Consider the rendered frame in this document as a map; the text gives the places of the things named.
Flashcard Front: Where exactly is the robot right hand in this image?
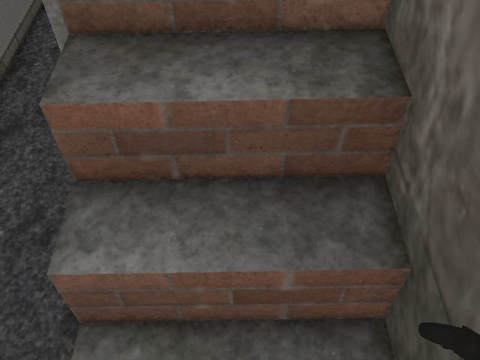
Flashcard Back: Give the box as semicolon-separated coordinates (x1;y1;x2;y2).
418;322;480;360

